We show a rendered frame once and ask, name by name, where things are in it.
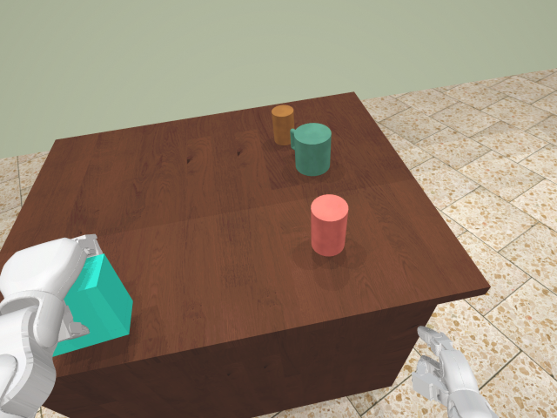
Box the table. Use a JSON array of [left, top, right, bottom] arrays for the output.
[[0, 92, 491, 418]]

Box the right robot hand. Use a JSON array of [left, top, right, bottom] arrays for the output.
[[412, 326, 480, 407]]

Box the robot right forearm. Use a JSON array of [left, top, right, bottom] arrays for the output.
[[447, 390, 499, 418]]

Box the sponge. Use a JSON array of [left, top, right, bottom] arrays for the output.
[[52, 254, 133, 357]]

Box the left robot hand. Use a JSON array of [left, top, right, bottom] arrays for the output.
[[0, 234, 103, 342]]

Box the robot left forearm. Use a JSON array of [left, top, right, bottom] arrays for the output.
[[0, 291, 64, 418]]

